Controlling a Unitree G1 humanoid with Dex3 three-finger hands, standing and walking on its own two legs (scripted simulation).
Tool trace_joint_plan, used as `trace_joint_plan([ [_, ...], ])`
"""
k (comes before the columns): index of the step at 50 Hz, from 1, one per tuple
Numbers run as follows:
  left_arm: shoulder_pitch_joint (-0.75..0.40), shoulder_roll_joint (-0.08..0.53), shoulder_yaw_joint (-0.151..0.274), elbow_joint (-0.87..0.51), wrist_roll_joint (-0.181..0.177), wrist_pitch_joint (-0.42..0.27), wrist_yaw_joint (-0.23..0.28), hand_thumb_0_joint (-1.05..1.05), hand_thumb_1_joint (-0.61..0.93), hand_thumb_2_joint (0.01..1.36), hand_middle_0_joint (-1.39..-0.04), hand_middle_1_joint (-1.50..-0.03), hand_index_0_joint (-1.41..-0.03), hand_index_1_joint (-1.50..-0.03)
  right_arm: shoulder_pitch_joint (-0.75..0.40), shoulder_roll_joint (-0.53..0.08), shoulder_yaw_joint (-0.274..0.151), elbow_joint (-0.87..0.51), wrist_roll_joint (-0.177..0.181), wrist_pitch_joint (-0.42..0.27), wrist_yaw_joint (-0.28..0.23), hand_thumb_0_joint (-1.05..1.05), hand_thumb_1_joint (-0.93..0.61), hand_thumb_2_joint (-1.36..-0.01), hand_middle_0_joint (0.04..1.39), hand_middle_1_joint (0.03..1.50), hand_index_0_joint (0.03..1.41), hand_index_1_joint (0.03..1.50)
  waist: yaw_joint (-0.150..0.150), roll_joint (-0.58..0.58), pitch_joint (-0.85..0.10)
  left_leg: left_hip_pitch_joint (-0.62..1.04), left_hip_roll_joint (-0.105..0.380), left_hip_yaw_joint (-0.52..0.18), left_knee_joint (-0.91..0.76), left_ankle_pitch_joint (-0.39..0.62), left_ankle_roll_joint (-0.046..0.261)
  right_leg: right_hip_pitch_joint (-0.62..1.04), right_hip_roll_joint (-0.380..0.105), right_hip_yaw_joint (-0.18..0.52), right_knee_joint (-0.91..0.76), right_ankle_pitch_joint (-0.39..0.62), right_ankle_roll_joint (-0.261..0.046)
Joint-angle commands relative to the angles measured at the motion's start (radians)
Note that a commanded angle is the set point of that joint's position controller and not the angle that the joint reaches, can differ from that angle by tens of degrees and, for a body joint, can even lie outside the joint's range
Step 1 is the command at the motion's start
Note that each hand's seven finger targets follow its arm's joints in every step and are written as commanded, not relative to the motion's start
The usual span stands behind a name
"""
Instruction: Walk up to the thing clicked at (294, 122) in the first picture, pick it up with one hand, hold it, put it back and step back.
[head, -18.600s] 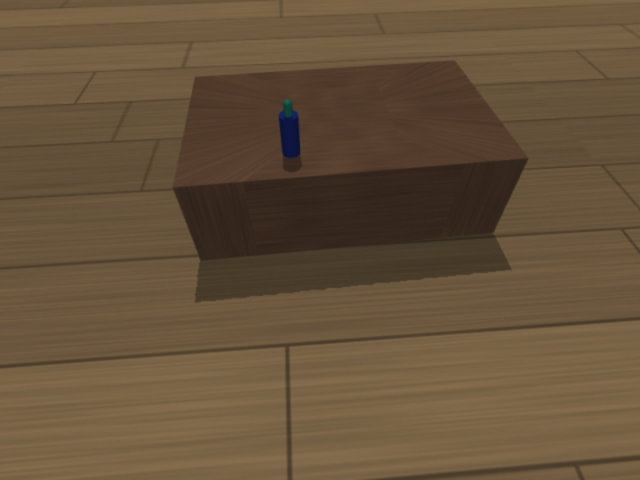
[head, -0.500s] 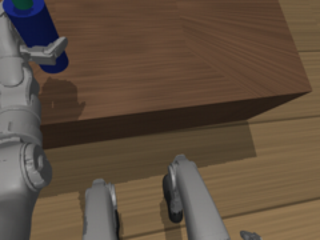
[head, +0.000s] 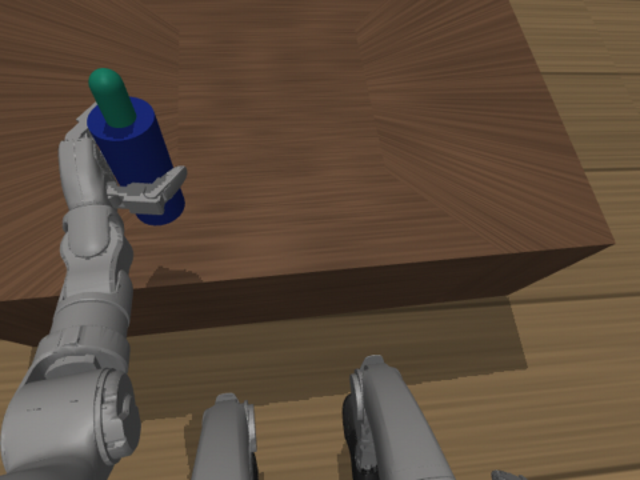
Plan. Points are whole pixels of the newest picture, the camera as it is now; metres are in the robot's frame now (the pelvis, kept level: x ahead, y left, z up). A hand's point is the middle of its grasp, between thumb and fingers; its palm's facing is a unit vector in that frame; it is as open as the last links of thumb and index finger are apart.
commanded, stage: lift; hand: left
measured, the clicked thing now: (136, 151) +0.51 +0.16 +0.03
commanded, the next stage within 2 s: hold in 1.16 s
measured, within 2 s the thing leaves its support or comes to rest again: neither
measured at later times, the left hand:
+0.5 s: hand (108, 197) +0.41 +0.16 +0.09, palm faces +0.15 -0.99 -0.04, open 9.4 cm
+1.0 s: hand (90, 188) +0.40 +0.16 +0.13, palm faces +0.14 -0.99 -0.04, open 9.4 cm
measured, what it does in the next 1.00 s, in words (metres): rises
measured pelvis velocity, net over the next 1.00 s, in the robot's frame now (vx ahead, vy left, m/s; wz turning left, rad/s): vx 0.04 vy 0.00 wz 0.01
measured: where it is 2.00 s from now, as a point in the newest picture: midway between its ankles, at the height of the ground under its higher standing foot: outside the picture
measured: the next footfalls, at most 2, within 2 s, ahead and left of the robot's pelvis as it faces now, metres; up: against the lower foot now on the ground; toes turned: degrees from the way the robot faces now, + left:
none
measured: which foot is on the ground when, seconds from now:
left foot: down 0.00-1.00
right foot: down 0.00-1.00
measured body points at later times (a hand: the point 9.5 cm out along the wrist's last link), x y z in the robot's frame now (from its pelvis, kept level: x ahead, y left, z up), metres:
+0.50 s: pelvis +0.01 +0.00 +0.07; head +0.11 +0.02 +0.51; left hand +0.40 +0.22 +0.10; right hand +0.11 -0.26 -0.05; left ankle +0.01 +0.13 -0.58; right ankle +0.08 -0.15 -0.58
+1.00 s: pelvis +0.04 +0.00 +0.10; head +0.11 +0.01 +0.55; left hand +0.39 +0.21 +0.14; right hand +0.15 -0.25 -0.01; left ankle +0.01 +0.13 -0.58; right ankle +0.08 -0.15 -0.58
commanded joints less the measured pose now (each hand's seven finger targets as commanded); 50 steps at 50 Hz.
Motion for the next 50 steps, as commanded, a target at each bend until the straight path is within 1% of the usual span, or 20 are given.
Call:
trace_joint_plan([
  [1,-0.432,0.197,0.003,-0.377,-0.03,-0.118,0.009,0.0,0.321,1.324,-1.293,-1.442,-1.317,-1.435,0.159,-0.17,-0.071,-0.037,0.007,-0.019,-0.013,0.0,-0.905,-0.902,0.199,0.3,0.2,0.3,0.014,0.133,-0.624,0.372,-0.021,0.032,-0.27,0.385,0.025,0.538,0.036,-0.019,-0.171,0.293,-0.069],
  [3,-0.41,0.186,-0.006,-0.459,-0.039,-0.12,0.011,0.0,0.339,1.332,-1.312,-1.451,-1.334,-1.445,0.146,-0.172,-0.079,-0.044,0.009,-0.021,-0.017,0.0,-0.908,-0.903,0.199,0.3,0.2,0.3,0.032,0.131,-0.616,0.412,-0.022,0.035,-0.298,0.382,0.025,0.57,0.038,-0.019,-0.203,0.287,-0.067],
  [5,-0.294,0.119,-0.035,-0.388,-0.052,-0.1,0.011,0.0,0.314,1.341,-1.317,-1.459,-1.34,-1.454,0.129,-0.162,-0.071,-0.043,0.014,-0.023,-0.019,0.0,-0.908,-0.902,0.2,0.3,0.2,0.3,0.034,0.107,-0.552,0.439,-0.021,0.033,-0.327,0.387,0.023,0.575,0.04,-0.023,-0.233,0.286,-0.066],
  [8,-0.292,0.105,-0.053,-0.463,-0.055,-0.096,0.021,0.0,0.334,1.35,-1.33,-1.463,-1.349,-1.461,0.112,-0.163,-0.081,-0.045,0.017,-0.029,-0.027,0.0,-0.906,-0.901,0.199,0.3,0.2,0.3,0.04,0.095,-0.515,0.482,-0.018,0.032,-0.365,0.366,0.024,0.6,0.042,-0.022,-0.276,0.266,-0.061],
  [10,-0.295,0.079,-0.099,-0.513,-0.056,-0.094,0.021,0.0,0.327,1.348,-1.352,-1.47,-1.369,-1.47,0.092,-0.157,-0.079,-0.055,0.018,-0.035,-0.029,0.0,-0.908,-0.902,0.199,0.3,0.2,0.3,0.042,0.089,-0.486,0.508,-0.019,0.028,-0.398,0.328,0.025,0.61,0.043,-0.027,-0.306,0.232,-0.058],
  [13,-0.221,0.073,-0.082,-0.486,-0.06,-0.089,0.019,0.0,0.324,1.37,-1.385,-1.5,-1.402,-1.501,0.078,-0.143,-0.077,-0.054,0.021,-0.039,-0.035,0.0,-0.911,-0.902,0.199,0.3,0.2,0.3,0.052,0.026,-0.449,0.482,-0.024,0.042,-0.425,0.289,0.038,0.693,0.041,-0.015,-0.357,0.216,-0.047],
  [14,-0.11,0.067,-0.063,-0.382,-0.069,-0.076,0.015,0.0,0.324,1.375,-1.397,-1.504,-1.412,-1.507,0.069,-0.145,-0.073,-0.041,0.021,-0.036,-0.035,0.0,-0.914,-0.903,0.199,0.3,0.199,0.3,0.065,-0.003,-0.381,0.468,-0.024,0.043,-0.441,0.269,0.041,0.682,0.042,-0.018,-0.373,0.196,-0.045],
  [16,-0.214,0.057,-0.104,-0.552,-0.077,-0.099,0.013,0.0,0.368,1.395,-1.404,-1.526,-1.422,-1.525,0.057,-0.153,-0.08,-0.068,0.02,-0.043,-0.034,0.0,-0.91,-0.902,0.199,0.3,0.2,0.3,0.066,0.069,-0.442,0.542,-0.022,0.038,-0.466,0.299,0.028,0.687,0.04,-0.022,-0.371,0.218,-0.049],
  [18,-0.18,0.048,-0.122,-0.566,-0.067,-0.095,0.015,0.0,0.393,1.389,-1.406,-1.516,-1.422,-1.517,0.034,-0.147,-0.076,-0.088,0.022,-0.044,-0.034,0.0,-0.908,-0.901,0.199,0.3,0.2,0.3,0.082,0.079,-0.415,0.582,-0.023,0.034,-0.491,0.302,0.022,0.677,0.04,-0.028,-0.382,0.209,-0.051],
  [20,-0.062,0.053,-0.085,-0.479,-0.068,-0.086,0.02,0.0,0.361,1.381,-1.401,-1.51,-1.418,-1.51,0.038,-0.143,-0.071,-0.077,0.02,-0.039,-0.036,0.0,-0.911,-0.902,0.199,0.3,0.199,0.3,0.092,0.045,-0.372,0.58,-0.021,0.036,-0.506,0.31,0.023,0.698,0.043,-0.031,-0.401,0.212,-0.051],
  [21,-0.079,0.026,-0.115,-0.542,-0.076,-0.093,0.018,0.0,0.348,1.383,-1.397,-1.511,-1.414,-1.512,0.025,-0.133,-0.066,-0.093,0.022,-0.042,-0.034,0.0,-0.91,-0.901,0.199,0.3,0.2,0.3,0.089,0.045,-0.383,0.585,-0.023,0.039,-0.518,0.305,0.023,0.723,0.043,-0.029,-0.411,0.213,-0.049],
  [24,-0.112,0.025,-0.13,-0.628,-0.092,-0.089,0.023,0.0,0.309,1.375,-1.406,-1.524,-1.423,-1.524,0.012,-0.131,-0.067,-0.109,0.027,-0.047,-0.041,0.0,-0.919,-0.903,0.199,0.3,0.199,0.3,0.095,0.049,-0.4,0.626,-0.026,0.044,-0.534,0.291,0.027,0.763,0.041,-0.025,-0.434,0.209,-0.044],
  [27,0.034,-0.006,-0.13,-0.54,-0.089,-0.081,0.019,0.0,0.321,1.37,-1.38,-1.502,-1.397,-1.503,0.005,-0.126,-0.063,-0.1,0.026,-0.048,-0.044,0.0,-0.915,-0.903,0.199,0.3,0.199,0.3,0.093,-0.001,-0.336,0.6,-0.025,0.049,-0.549,0.313,0.029,0.779,0.043,-0.022,-0.454,0.232,-0.043],
  [29,-0.067,0.034,-0.134,-0.692,-0.087,-0.098,0.02,0.0,0.302,1.364,-1.378,-1.502,-1.394,-1.503,0.0,-0.129,-0.066,-0.116,0.027,-0.049,-0.046,0.0,-0.915,-0.903,0.199,0.3,0.199,0.3,0.097,0.06,-0.403,0.662,-0.026,0.051,-0.556,0.349,0.023,0.803,0.039,-0.019,-0.454,0.265,-0.045],
  [31,-0.011,0.014,-0.158,-0.69,-0.09,-0.086,0.016,0.0,0.266,1.345,-1.366,-1.493,-1.384,-1.493,-0.002,-0.123,-0.062,-0.115,0.027,-0.044,-0.048,0.0,-0.916,-0.903,0.199,0.3,0.199,0.3,0.098,0.065,-0.387,0.698,-0.025,0.05,-0.569,0.367,0.019,0.812,0.043,-0.024,-0.462,0.272,-0.047],
  [33,0.027,0.031,-0.123,-0.673,-0.099,-0.077,0.017,0.0,0.278,1.346,-1.352,-1.48,-1.368,-1.482,0.001,-0.123,-0.063,-0.11,0.029,-0.045,-0.055,0.0,-0.917,-0.904,0.199,0.3,0.199,0.3,0.107,0.021,-0.354,0.679,-0.026,0.053,-0.585,0.367,0.024,0.857,0.044,-0.023,-0.482,0.277,-0.043],
  [36,0.072,-0.013,-0.142,-0.683,-0.109,-0.065,0.018,0.0,0.268,1.338,-1.322,-1.468,-1.342,-1.467,-0.004,-0.112,-0.058,-0.115,0.03,-0.045,-0.057,0.0,-0.91,-0.901,0.199,0.3,0.2,0.3,0.106,0.013,-0.354,0.7,-0.024,0.055,-0.598,0.39,0.023,0.878,0.045,-0.021,-0.498,0.302,-0.041],
  [38,0.04,-0.002,-0.147,-0.721,-0.108,-0.064,0.02,0.0,0.257,1.332,-1.318,-1.464,-1.336,-1.464,-0.014,-0.111,-0.06,-0.118,0.031,-0.046,-0.059,0.0,-0.909,-0.901,0.199,0.3,0.199,0.3,0.101,0.027,-0.335,0.711,-0.025,0.058,-0.609,0.379,0.023,0.887,0.045,-0.02,-0.51,0.293,-0.04],
  [49,0.215,-0.012,-0.132,-0.699,-0.105,-0.045,-0.008,0.0,0.249,1.339,-1.331,-1.478,-1.349,-1.478,-0.026,-0.106,-0.068,-0.138,0.036,-0.039,-0.055,0.0,-0.91,-0.901,0.2,0.3,0.2,0.3,0.128,0.014,-0.306,0.757,-0.023,0.065,-0.647,0.492,0.017,0.976,0.044,-0.019,-0.543,0.391,-0.041],
  [50,0.171,0.008,-0.119,-0.75,-0.11,-0.051,-0.008,0.0,0.261,1.335,-1.322,-1.467,-1.341,-1.467,-0.02,-0.111,-0.072,-0.132,0.036,-0.038,-0.055,0.0,-0.906,-0.9,0.2,0.3,0.2,0.3,0.125,0.017,-0.32,0.763,-0.02,0.066,-0.65,0.502,0.015,0.987,0.045,-0.016,-0.542,0.402,-0.043],
])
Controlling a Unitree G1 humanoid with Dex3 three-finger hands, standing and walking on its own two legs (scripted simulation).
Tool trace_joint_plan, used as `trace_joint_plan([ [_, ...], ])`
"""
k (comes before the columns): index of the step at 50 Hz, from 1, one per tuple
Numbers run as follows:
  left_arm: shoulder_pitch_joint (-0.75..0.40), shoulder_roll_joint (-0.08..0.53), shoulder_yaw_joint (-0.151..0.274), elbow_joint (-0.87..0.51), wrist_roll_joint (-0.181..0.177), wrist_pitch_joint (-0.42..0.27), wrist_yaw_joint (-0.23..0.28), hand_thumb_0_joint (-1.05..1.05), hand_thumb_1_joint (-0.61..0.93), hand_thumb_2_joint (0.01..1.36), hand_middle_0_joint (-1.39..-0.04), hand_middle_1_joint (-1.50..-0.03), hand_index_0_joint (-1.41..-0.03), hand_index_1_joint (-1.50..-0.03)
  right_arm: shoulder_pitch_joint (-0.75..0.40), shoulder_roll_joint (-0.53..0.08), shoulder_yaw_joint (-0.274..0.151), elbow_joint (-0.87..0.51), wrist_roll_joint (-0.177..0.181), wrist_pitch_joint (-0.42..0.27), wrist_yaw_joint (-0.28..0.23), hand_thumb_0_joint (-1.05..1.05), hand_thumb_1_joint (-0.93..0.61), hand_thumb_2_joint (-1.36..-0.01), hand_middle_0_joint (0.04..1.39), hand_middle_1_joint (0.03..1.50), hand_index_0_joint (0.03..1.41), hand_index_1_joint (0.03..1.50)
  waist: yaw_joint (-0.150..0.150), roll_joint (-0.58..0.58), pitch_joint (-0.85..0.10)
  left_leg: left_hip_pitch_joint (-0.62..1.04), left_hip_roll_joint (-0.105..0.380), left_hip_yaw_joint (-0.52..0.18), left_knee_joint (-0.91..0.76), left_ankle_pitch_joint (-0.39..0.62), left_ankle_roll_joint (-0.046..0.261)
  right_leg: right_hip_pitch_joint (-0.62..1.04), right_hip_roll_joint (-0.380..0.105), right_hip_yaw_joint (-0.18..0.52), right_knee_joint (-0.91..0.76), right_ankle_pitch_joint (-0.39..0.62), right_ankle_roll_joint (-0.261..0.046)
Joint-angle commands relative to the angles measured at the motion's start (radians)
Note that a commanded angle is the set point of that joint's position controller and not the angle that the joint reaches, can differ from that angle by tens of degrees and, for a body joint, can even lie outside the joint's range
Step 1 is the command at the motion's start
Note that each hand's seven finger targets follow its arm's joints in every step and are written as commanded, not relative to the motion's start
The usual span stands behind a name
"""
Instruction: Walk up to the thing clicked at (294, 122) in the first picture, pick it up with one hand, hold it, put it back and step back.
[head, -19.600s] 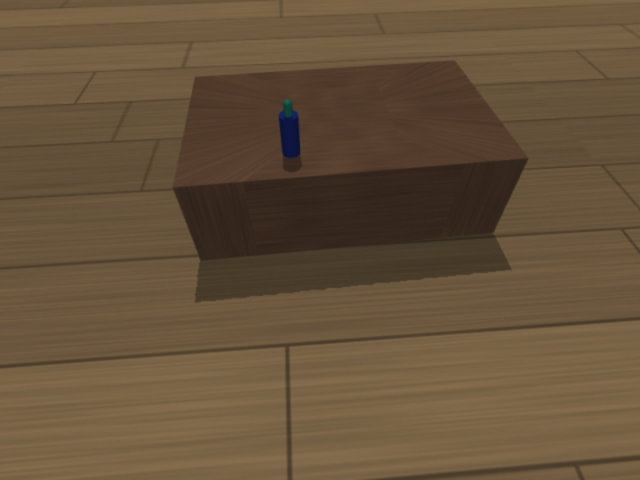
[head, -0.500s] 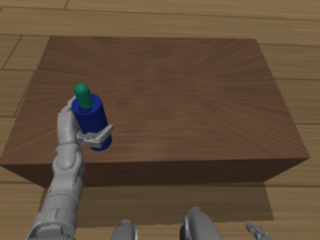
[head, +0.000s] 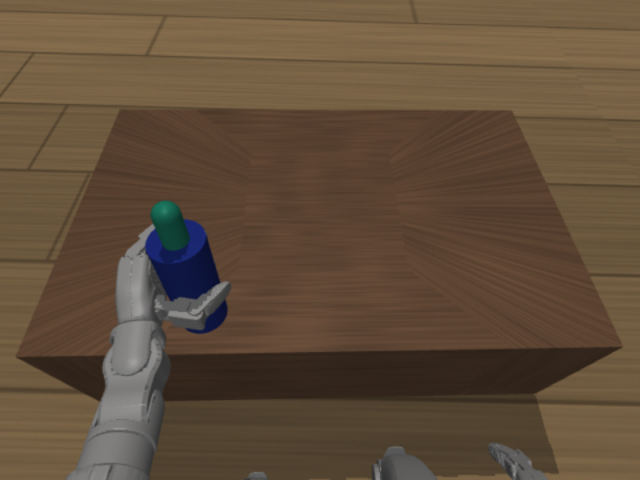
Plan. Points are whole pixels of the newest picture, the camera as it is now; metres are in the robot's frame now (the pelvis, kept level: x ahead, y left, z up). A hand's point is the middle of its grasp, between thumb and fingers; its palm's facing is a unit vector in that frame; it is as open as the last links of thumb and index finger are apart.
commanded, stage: lift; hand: left
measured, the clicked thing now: (186, 267) +0.37 +0.16 +0.05
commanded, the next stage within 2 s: hold in 0.16 s
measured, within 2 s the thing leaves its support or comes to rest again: neither
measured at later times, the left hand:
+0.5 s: hand (179, 283) +0.35 +0.17 +0.05, palm faces +0.13 -0.99 -0.03, open 9.4 cm
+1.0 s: hand (174, 291) +0.33 +0.17 +0.06, palm faces +0.13 -0.99 -0.02, open 9.4 cm
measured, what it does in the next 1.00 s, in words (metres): stands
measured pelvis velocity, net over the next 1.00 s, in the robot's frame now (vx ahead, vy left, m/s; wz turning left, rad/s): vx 0.00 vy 0.00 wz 0.00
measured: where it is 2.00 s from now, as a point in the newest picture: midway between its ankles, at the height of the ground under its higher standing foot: outside the picture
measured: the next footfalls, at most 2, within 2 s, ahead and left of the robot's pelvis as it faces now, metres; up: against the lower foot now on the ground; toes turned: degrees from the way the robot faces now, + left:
none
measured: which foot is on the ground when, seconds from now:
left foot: down 0.00-1.00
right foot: down 0.00-1.00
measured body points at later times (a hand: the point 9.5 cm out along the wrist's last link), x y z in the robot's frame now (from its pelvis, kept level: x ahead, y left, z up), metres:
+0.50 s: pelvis +0.01 +0.00 +0.01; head +0.06 +0.01 +0.46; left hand +0.34 +0.22 +0.05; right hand +0.13 -0.24 -0.10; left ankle -0.02 +0.14 -0.68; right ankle +0.05 -0.14 -0.68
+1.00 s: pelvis +0.00 +0.00 +0.02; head +0.05 +0.01 +0.47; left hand +0.32 +0.22 +0.06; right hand +0.13 -0.24 -0.09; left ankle -0.02 +0.14 -0.68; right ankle +0.05 -0.14 -0.68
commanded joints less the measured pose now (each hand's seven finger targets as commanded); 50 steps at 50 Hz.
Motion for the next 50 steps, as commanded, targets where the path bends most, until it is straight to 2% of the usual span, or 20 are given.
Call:
trace_joint_plan([
  [1,-0.334,0.142,0.06,-0.325,-0.027,-0.103,-0.006,0.0,0.247,1.329,-1.32,-1.464,-1.339,-1.464,0.018,-0.134,-0.051,-0.111,0.001,-0.032,-0.004,0.0,-0.906,-0.9,0.2,0.3,0.2,0.3,0.008,0.044,-0.387,0.11,-0.04,0.038,-0.166,0.378,0.017,0.343,0.033,-0.014,-0.102,0.312,-0.039],
  [5,-0.335,0.148,0.07,-0.366,-0.032,-0.105,-0.008,0.0,0.256,1.344,-1.317,-1.473,-1.336,-1.472,0.028,-0.138,-0.055,-0.107,0.002,-0.032,-0.007,0.0,-0.905,-0.9,0.2,0.3,0.2,0.3,0.005,0.025,-0.4,0.129,-0.037,0.038,-0.177,0.415,0.017,0.375,0.033,-0.012,-0.108,0.355,-0.038],
  [8,-0.273,0.105,0.043,-0.295,-0.033,-0.098,-0.02,0.0,0.256,1.358,-1.332,-1.491,-1.35,-1.492,0.009,-0.139,-0.056,-0.119,0.004,-0.039,-0.008,0.0,-0.909,-0.902,0.199,0.3,0.2,0.3,-0.002,0.014,-0.347,0.137,-0.037,0.039,-0.189,0.404,0.018,0.35,0.034,-0.013,-0.124,0.339,-0.035],
  [10,-0.338,0.156,0.068,-0.364,-0.023,-0.115,-0.019,0.0,0.279,1.34,-1.33,-1.476,-1.348,-1.476,0.009,-0.141,-0.062,-0.114,0.0,-0.04,-0.006,0.0,-0.906,-0.901,0.2,0.3,0.2,0.3,0.007,0.07,-0.353,0.15,-0.038,0.033,-0.198,0.402,0.01,0.338,0.033,-0.013,-0.122,0.32,-0.039],
  [13,-0.305,0.147,0.058,-0.377,-0.031,-0.114,-0.031,0.0,0.289,1.359,-1.352,-1.501,-1.371,-1.501,0.007,-0.138,-0.058,-0.119,0.002,-0.042,-0.004,0.0,-0.912,-0.903,0.2,0.3,0.2,0.3,0.009,0.06,-0.354,0.169,-0.039,0.035,-0.211,0.398,0.012,0.363,0.033,-0.014,-0.134,0.315,-0.038],
  [14,-0.26,0.137,0.058,-0.354,-0.034,-0.11,-0.037,0.0,0.273,1.279,-1.343,-1.473,-1.367,-1.464,0.009,-0.137,-0.058,-0.118,0.002,-0.043,-0.005,0.0,-0.917,-0.9,0.2,0.3,0.2,0.3,0.011,0.047,-0.357,0.167,-0.038,0.035,-0.211,0.408,0.012,0.375,0.035,-0.015,-0.135,0.324,-0.039],
  [16,-0.322,0.15,0.063,-0.409,-0.044,-0.112,-0.041,0.0,0.259,1.271,-1.336,-1.461,-1.358,-1.455,0.009,-0.139,-0.057,-0.111,0.004,-0.045,-0.007,0.0,-0.916,-0.901,0.2,0.3,0.2,0.3,0.009,0.06,-0.376,0.186,-0.038,0.036,-0.213,0.424,0.012,0.388,0.034,-0.012,-0.138,0.345,-0.038],
  [18,-0.284,0.115,0.036,-0.373,-0.046,-0.1,-0.046,0.0,0.276,1.275,-1.346,-1.472,-1.369,-1.464,0.007,-0.141,-0.057,-0.111,0.005,-0.048,-0.007,0.0,-0.915,-0.901,0.2,0.3,0.2,0.3,0.002,0.046,-0.337,0.184,-0.034,0.034,-0.224,0.422,0.01,0.373,0.037,-0.016,-0.145,0.332,-0.04],
  [21,-0.263,0.114,0.05,-0.319,-0.039,-0.098,-0.039,0.0,0.253,1.276,-1.347,-1.467,-1.367,-1.462,0.0,-0.143,-0.063,-0.119,0.004,-0.05,-0.004,0.0,-0.915,-0.901,0.2,0.3,0.2,0.3,0.004,0.028,-0.317,0.174,-0.034,0.033,-0.225,0.413,0.011,0.362,0.036,-0.019,-0.154,0.324,-0.038],
  [22,-0.321,0.15,0.065,-0.4,-0.038,-0.109,-0.035,0.0,0.255,1.279,-1.345,-1.468,-1.366,-1.464,0.007,-0.143,-0.063,-0.11,0.004,-0.049,-0.004,0.0,-0.912,-0.901,0.2,0.3,0.2,0.3,0.011,0.045,-0.343,0.186,-0.034,0.033,-0.235,0.409,0.01,0.382,0.034,-0.018,-0.153,0.319,-0.04],
  [28,-0.241,0.111,0.055,-0.345,-0.045,-0.101,-0.039,0.0,0.274,1.3,-1.353,-1.494,-1.377,-1.487,-0.013,-0.142,-0.06,-0.121,0.006,-0.057,-0.002,0.0,-0.915,-0.901,0.2,0.3,0.2,0.3,0.019,0.024,-0.318,0.19,-0.035,0.035,-0.247,0.416,0.01,0.398,0.035,-0.019,-0.166,0.321,-0.038],
  [31,-0.259,0.134,0.059,-0.381,-0.033,-0.103,-0.04,0.0,0.27,1.293,-1.355,-1.487,-1.378,-1.48,-0.017,-0.135,-0.058,-0.122,0.004,-0.053,-0.004,0.0,-0.915,-0.901,0.2,0.3,0.2,0.3,0.026,0.043,-0.325,0.198,-0.038,0.042,-0.252,0.401,0.012,0.413,0.034,-0.017,-0.18,0.313,-0.036],
  [32,-0.291,0.141,0.061,-0.402,-0.033,-0.109,-0.038,0.0,0.284,1.306,-1.361,-1.501,-1.385,-1.493,-0.008,-0.138,-0.06,-0.113,0.002,-0.055,-0.003,0.0,-0.914,-0.901,0.2,0.3,0.2,0.3,0.008,0.049,-0.327,0.201,-0.038,0.042,-0.254,0.397,0.012,0.412,0.033,-0.013,-0.177,0.312,-0.037],
  [34,-0.284,0.151,0.069,-0.428,-0.03,-0.111,-0.035,0.0,0.296,1.313,-1.355,-1.498,-1.379,-1.491,-0.013,-0.129,-0.057,-0.115,0.003,-0.055,-0.006,0.0,-0.912,-0.901,0.2,0.3,0.2,0.3,0.021,0.049,-0.321,0.203,-0.041,0.045,-0.261,0.372,0.015,0.417,0.032,-0.013,-0.188,0.293,-0.035],
  [35,-0.256,0.137,0.073,-0.387,-0.034,-0.107,-0.035,0.0,0.315,1.313,-1.355,-1.497,-1.379,-1.489,-0.024,-0.131,-0.055,-0.116,0.003,-0.057,-0.006,0.0,-0.911,-0.901,0.2,0.3,0.2,0.3,0.021,0.038,-0.282,0.193,-0.041,0.045,-0.268,0.342,0.016,0.401,0.034,-0.015,-0.198,0.264,-0.034],
  [36,-0.202,0.085,0.035,-0.336,-0.04,-0.099,-0.042,0.0,0.321,1.312,-1.349,-1.491,-1.373,-1.483,-0.025,-0.13,-0.053,-0.12,0.005,-0.059,-0.004,0.0,-0.908,-0.9,0.2,0.3,0.2,0.3,0.01,0.006,-0.268,0.188,-0.036,0.038,-0.274,0.347,0.015,0.397,0.037,-0.021,-0.198,0.263,-0.034],
  [37,-0.275,0.14,0.076,-0.435,-0.045,-0.111,-0.038,0.0,0.308,1.316,-1.354,-1.498,-1.379,-1.49,-0.019,-0.133,-0.058,-0.113,0.005,-0.062,-0.004,0.0,-0.911,-0.901,0.2,0.3,0.2,0.3,0.026,0.04,-0.296,0.195,-0.039,0.042,-0.277,0.331,0.016,0.411,0.034,-0.016,-0.201,0.254,-0.034],
  [39,-0.282,0.142,0.064,-0.451,-0.044,-0.11,-0.044,0.0,0.305,1.315,-1.347,-1.497,-1.373,-1.488,-0.019,-0.132,-0.055,-0.117,0.006,-0.064,-0.007,0.0,-0.907,-0.9,0.2,0.3,0.2,0.3,0.024,0.039,-0.328,0.217,-0.039,0.042,-0.278,0.344,0.018,0.431,0.035,-0.017,-0.204,0.266,-0.034],
  [42,-0.214,0.125,0.058,-0.363,-0.038,-0.099,-0.048,0.0,0.288,1.324,-1.361,-1.511,-1.385,-1.504,-0.034,-0.127,-0.052,-0.111,0.004,-0.068,-0.009,0.0,-0.91,-0.901,0.2,0.3,0.2,0.3,0.018,0.02,-0.253,0.182,-0.044,0.05,-0.281,0.307,0.023,0.417,0.031,-0.012,-0.222,0.243,-0.028],
  [50,-0.227,0.119,0.062,-0.362,-0.044,-0.097,-0.055,0.0,0.312,1.335,-1.371,-1.52,-1.395,-1.513,-0.035,-0.127,-0.054,-0.105,0.007,-0.078,-0.009,0.0,-0.911,-0.902,0.2,0.3,0.2,0.3,0.018,0.013,-0.266,0.202,-0.043,0.046,-0.288,0.336,0.023,0.43,0.031,-0.016,-0.226,0.271,-0.028],
])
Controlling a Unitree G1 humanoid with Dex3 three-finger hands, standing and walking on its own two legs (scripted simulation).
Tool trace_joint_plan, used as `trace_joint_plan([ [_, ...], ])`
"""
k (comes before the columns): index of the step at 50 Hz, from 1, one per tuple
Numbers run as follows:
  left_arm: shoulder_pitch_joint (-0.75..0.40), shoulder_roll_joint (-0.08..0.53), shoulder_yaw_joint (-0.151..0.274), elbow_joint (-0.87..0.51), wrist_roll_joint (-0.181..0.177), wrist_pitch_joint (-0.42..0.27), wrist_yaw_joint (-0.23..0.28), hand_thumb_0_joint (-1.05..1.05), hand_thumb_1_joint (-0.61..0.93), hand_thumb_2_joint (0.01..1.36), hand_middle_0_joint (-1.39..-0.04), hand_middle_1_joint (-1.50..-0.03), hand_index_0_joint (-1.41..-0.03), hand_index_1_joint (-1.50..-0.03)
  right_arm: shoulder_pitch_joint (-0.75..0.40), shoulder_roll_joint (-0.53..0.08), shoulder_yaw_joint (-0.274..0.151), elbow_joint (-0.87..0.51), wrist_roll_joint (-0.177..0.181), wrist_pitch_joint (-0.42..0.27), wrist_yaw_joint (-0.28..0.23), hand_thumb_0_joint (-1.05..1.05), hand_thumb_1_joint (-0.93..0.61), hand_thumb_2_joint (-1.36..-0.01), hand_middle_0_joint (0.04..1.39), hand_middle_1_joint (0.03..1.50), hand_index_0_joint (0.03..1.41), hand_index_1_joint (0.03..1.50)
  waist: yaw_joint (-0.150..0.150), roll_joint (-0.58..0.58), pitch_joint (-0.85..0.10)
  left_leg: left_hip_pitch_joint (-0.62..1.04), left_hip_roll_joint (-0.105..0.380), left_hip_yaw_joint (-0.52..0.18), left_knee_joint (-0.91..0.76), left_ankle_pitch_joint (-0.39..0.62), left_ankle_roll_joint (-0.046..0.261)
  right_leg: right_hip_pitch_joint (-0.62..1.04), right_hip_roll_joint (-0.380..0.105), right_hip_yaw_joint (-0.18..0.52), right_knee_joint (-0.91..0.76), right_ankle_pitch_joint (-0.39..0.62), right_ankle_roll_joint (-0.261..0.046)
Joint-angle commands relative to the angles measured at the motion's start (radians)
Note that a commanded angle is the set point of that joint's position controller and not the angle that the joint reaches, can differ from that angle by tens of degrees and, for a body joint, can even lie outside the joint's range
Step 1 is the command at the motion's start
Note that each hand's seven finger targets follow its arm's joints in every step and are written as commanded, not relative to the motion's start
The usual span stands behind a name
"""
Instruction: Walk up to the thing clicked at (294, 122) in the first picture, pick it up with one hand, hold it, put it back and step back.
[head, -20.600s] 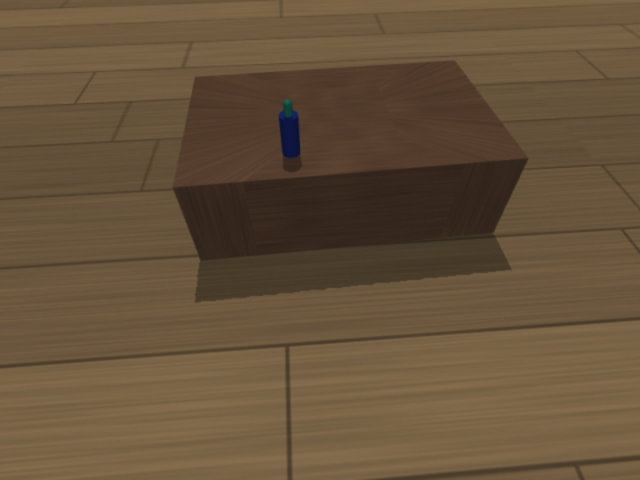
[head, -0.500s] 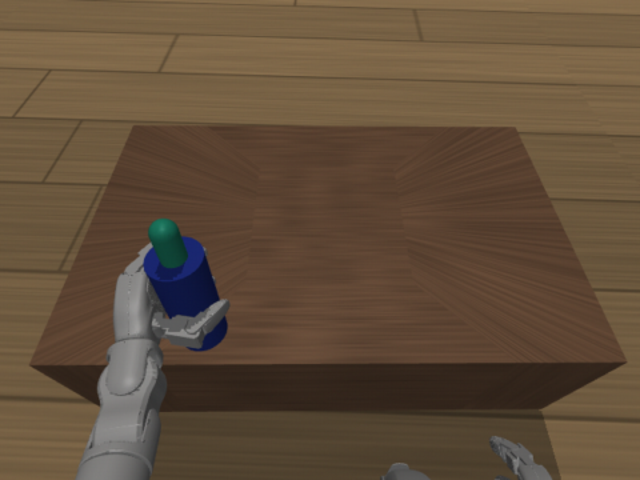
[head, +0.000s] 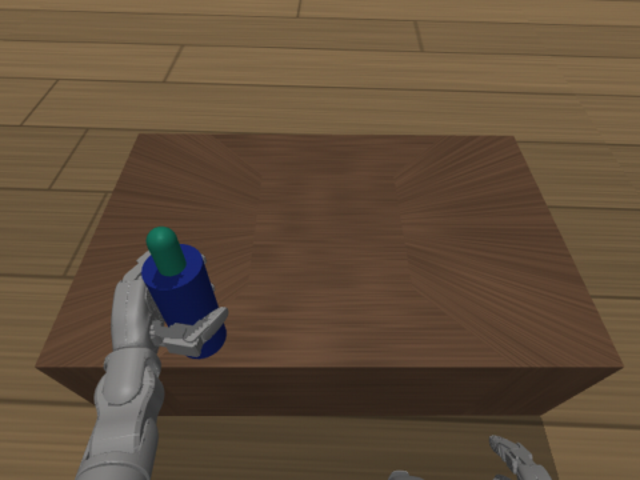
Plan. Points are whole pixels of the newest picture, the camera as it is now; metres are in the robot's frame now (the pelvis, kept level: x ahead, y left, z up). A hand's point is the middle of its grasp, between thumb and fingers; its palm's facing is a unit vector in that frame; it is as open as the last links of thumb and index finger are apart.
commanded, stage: hold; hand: left
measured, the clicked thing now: (183, 292) +0.33 +0.17 +0.06
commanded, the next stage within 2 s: crouch in 1.86 s
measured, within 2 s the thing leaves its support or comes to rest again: neither
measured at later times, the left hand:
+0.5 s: hand (188, 297) +0.34 +0.17 +0.04, palm faces +0.11 -0.99 -0.02, open 9.4 cm
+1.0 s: hand (190, 296) +0.34 +0.17 +0.04, palm faces +0.12 -0.99 -0.02, open 9.4 cm
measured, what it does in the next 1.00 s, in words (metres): stands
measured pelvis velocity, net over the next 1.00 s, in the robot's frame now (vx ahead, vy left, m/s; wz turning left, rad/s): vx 0.00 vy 0.00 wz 0.01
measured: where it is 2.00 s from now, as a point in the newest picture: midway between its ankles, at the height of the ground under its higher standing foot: outside the picture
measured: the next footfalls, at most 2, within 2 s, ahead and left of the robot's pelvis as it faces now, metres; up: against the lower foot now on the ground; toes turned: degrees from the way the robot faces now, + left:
none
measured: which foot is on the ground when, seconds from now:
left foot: down 0.00-1.00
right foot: down 0.00-1.00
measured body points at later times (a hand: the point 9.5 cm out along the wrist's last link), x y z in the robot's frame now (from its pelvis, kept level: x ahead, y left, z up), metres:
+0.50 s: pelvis +0.00 +0.01 +0.00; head +0.05 +0.01 +0.45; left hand +0.32 +0.22 +0.05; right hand +0.13 -0.24 -0.11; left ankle -0.02 +0.14 -0.70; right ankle +0.05 -0.14 -0.70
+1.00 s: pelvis +0.00 +0.00 +0.00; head +0.05 +0.01 +0.45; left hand +0.32 +0.22 +0.05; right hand +0.13 -0.24 -0.11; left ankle -0.02 +0.14 -0.70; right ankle +0.05 -0.14 -0.70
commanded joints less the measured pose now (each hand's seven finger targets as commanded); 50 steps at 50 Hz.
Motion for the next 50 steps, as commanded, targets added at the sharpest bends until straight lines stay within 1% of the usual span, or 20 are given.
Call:
trace_joint_plan([
  [1,-0.359,0.125,0.046,-0.292,-0.024,-0.111,0.0,0.0,0.304,1.342,-1.371,-1.524,-1.394,-1.519,-0.026,-0.126,-0.048,-0.12,0.0,-0.046,-0.006,0.0,-0.912,-0.902,0.2,0.3,0.2,0.3,-0.006,0.016,-0.296,0.01,-0.043,0.038,-0.141,0.261,0.022,0.24,0.03,-0.017,-0.086,0.207,-0.028],
  [3,-0.347,0.15,0.072,-0.321,-0.023,-0.12,0.002,0.0,0.29,1.341,-1.368,-1.525,-1.392,-1.519,-0.027,-0.124,-0.049,-0.118,-0.001,-0.045,-0.005,0.0,-0.912,-0.902,0.2,0.3,0.2,0.3,0.008,0.039,-0.313,0.013,-0.045,0.039,-0.143,0.255,0.02,0.246,0.029,-0.017,-0.086,0.198,-0.03],
  [5,-0.295,0.117,0.049,-0.275,-0.022,-0.116,-0.002,0.0,0.287,1.334,-1.367,-1.52,-1.391,-1.515,-0.031,-0.129,-0.049,-0.124,0.0,-0.049,-0.002,0.0,-0.914,-0.903,0.2,0.3,0.2,0.3,0.004,0.011,-0.312,0.019,-0.043,0.039,-0.148,0.264,0.019,0.255,0.031,-0.018,-0.089,0.203,-0.03],
  [7,-0.392,0.151,0.055,-0.39,-0.023,-0.131,0.0,0.0,0.29,1.34,-1.369,-1.531,-1.393,-1.525,-0.024,-0.133,-0.054,-0.121,-0.001,-0.053,-0.004,0.0,-0.915,-0.903,0.2,0.3,0.2,0.3,0.001,0.065,-0.366,0.062,-0.043,0.039,-0.14,0.303,0.014,0.26,0.032,-0.014,-0.078,0.239,-0.034],
  [12,-0.366,0.129,0.042,-0.345,-0.023,-0.117,-0.001,0.0,0.282,1.331,-1.353,-1.513,-1.376,-1.508,-0.021,-0.125,-0.048,-0.107,-0.001,-0.056,-0.008,0.0,-0.915,-0.904,0.2,0.3,0.2,0.3,-0.009,0.031,-0.305,0.04,-0.038,0.031,-0.15,0.285,0.015,0.239,0.035,-0.022,-0.084,0.219,-0.034],
  [14,-0.359,0.136,0.066,-0.295,-0.025,-0.113,0.004,0.0,0.272,1.333,-1.353,-1.513,-1.374,-1.51,-0.027,-0.13,-0.05,-0.104,-0.001,-0.055,-0.009,0.0,-0.915,-0.904,0.199,0.3,0.2,0.3,-0.007,0.03,-0.281,0.03,-0.04,0.033,-0.154,0.272,0.016,0.23,0.032,-0.019,-0.09,0.206,-0.033],
  [15,-0.35,0.114,0.039,-0.303,-0.026,-0.113,0.0,0.0,0.267,1.33,-1.346,-1.51,-1.37,-1.505,-0.023,-0.129,-0.049,-0.105,-0.002,-0.056,-0.006,0.0,-0.91,-0.903,0.2,0.3,0.2,0.3,-0.008,0.038,-0.302,0.037,-0.037,0.029,-0.153,0.299,0.011,0.234,0.035,-0.023,-0.08,0.222,-0.037],
  [16,-0.388,0.13,0.045,-0.359,-0.026,-0.118,0.002,0.0,0.272,1.334,-1.35,-1.511,-1.372,-1.508,-0.012,-0.135,-0.053,-0.107,0.0,-0.057,-0.005,0.0,-0.913,-0.904,0.2,0.3,0.2,0.3,-0.002,0.052,-0.341,0.061,-0.034,0.028,-0.153,0.324,0.007,0.249,0.035,-0.024,-0.074,0.24,-0.04],
  [19,-0.348,0.109,0.008,-0.333,-0.019,-0.11,-0.004,0.0,0.28,1.338,-1.361,-1.519,-1.384,-1.515,-0.007,-0.14,-0.056,-0.106,-0.001,-0.056,-0.003,0.0,-0.914,-0.903,0.2,0.3,0.2,0.3,-0.009,0.054,-0.322,0.072,-0.033,0.022,-0.151,0.364,0.002,0.237,0.038,-0.031,-0.07,0.26,-0.043],
  [21,-0.332,0.129,0.033,-0.341,-0.02,-0.111,-0.003,0.0,0.247,1.321,-1.362,-1.515,-1.385,-1.511,-0.012,-0.136,-0.058,-0.109,0.0,-0.056,0.0,0.0,-0.915,-0.903,0.2,0.3,0.2,0.3,0.01,0.051,-0.344,0.072,-0.035,0.026,-0.148,0.37,0.004,0.263,0.034,-0.028,-0.072,0.272,-0.042],
  [26,-0.354,0.111,0.042,-0.286,-0.025,-0.104,0.004,0.0,0.227,1.33,-1.35,-1.516,-1.373,-1.514,-0.012,-0.135,-0.057,-0.103,0.001,-0.053,0.002,0.0,-0.913,-0.904,0.2,0.3,0.2,0.3,-0.006,0.012,-0.307,0.042,-0.037,0.028,-0.15,0.339,0.012,0.252,0.032,-0.028,-0.079,0.258,-0.037],
  [30,-0.328,0.14,0.071,-0.302,-0.013,-0.116,0.01,0.0,0.267,1.338,-1.343,-1.517,-1.367,-1.512,-0.019,-0.131,-0.057,-0.114,-0.003,-0.045,0.005,0.0,-0.908,-0.902,0.2,0.3,0.2,0.3,0.015,0.02,-0.318,0.038,-0.043,0.036,-0.147,0.327,0.016,0.262,0.029,-0.025,-0.083,0.252,-0.036],
  [32,-0.308,0.119,0.052,-0.295,-0.014,-0.123,0.006,0.0,0.263,1.333,-1.346,-1.521,-1.371,-1.515,-0.018,-0.131,-0.057,-0.115,-0.004,-0.047,0.008,0.0,-0.912,-0.903,0.2,0.3,0.2,0.3,0.008,0.021,-0.319,0.036,-0.044,0.036,-0.15,0.321,0.013,0.267,0.028,-0.025,-0.08,0.247,-0.035],
  [34,-0.325,0.148,0.068,-0.32,-0.006,-0.133,0.007,0.0,0.278,1.337,-1.34,-1.515,-1.363,-1.51,-0.015,-0.134,-0.061,-0.112,-0.004,-0.045,0.007,0.0,-0.915,-0.905,0.2,0.3,0.2,0.3,0.009,0.051,-0.338,0.052,-0.044,0.036,-0.148,0.333,0.01,0.258,0.029,-0.022,-0.073,0.253,-0.038],
  [37,-0.358,0.129,0.03,-0.388,-0.013,-0.138,0.0,0.0,0.27,1.323,-1.332,-1.506,-1.356,-1.499,-0.01,-0.136,-0.059,-0.117,-0.005,-0.049,0.006,0.0,-0.918,-0.905,0.2,0.3,0.2,0.3,-0.003,0.077,-0.384,0.09,-0.039,0.031,-0.138,0.399,0.001,0.264,0.032,-0.022,-0.061,0.301,-0.042],
  [41,-0.339,0.1,0.024,-0.31,-0.024,-0.119,-0.001,0.0,0.262,1.328,-1.328,-1.502,-1.351,-1.498,-0.005,-0.128,-0.052,-0.106,-0.005,-0.051,0.001,0.0,-0.913,-0.905,0.2,0.3,0.2,0.3,-0.012,0.018,-0.334,0.054,-0.038,0.029,-0.136,0.353,0.011,0.251,0.029,-0.023,-0.077,0.28,-0.035],
  [42,-0.416,0.147,0.05,-0.39,-0.025,-0.131,0.004,0.0,0.264,1.331,-1.329,-1.507,-1.352,-1.502,-0.007,-0.136,-0.056,-0.102,-0.004,-0.053,-0.001,0.0,-0.912,-0.904,0.2,0.3,0.2,0.3,-0.011,0.042,-0.349,0.062,-0.04,0.03,-0.141,0.333,0.013,0.259,0.028,-0.021,-0.076,0.266,-0.036],
  [46,-0.364,0.108,0.031,-0.327,-0.022,-0.121,0.003,0.0,0.265,1.336,-1.344,-1.517,-1.366,-1.513,-0.019,-0.136,-0.056,-0.106,-0.002,-0.053,-0.004,0.0,-0.913,-0.904,0.2,0.3,0.2,0.3,-0.007,0.009,-0.297,0.045,-0.041,0.029,-0.161,0.275,0.018,0.247,0.029,-0.028,-0.091,0.211,-0.034],
  [47,-0.312,0.129,0.06,-0.287,-0.023,-0.119,0.004,0.0,0.253,1.332,-1.343,-1.516,-1.367,-1.511,-0.027,-0.133,-0.056,-0.103,-0.002,-0.052,-0.003,0.0,-0.911,-0.903,0.2,0.3,0.2,0.3,0.008,0.006,-0.281,0.028,-0.045,0.032,-0.156,0.272,0.02,0.25,0.027,-0.026,-0.097,0.209,-0.03],
  [50,-0.355,0.118,0.039,-0.287,-0.012,-0.115,0.002,0.0,0.265,1.335,-1.336,-1.513,-1.359,-1.508,-0.028,-0.124,-0.052,-0.107,-0.002,-0.05,0.002,0.0,-0.91,-0.903,0.2,0.3,0.2,0.3,0.004,0.012,-0.304,0.029,-0.047,0.038,-0.154,0.273,0.022,0.269,0.024,-0.022,-0.097,0.224,-0.03],
])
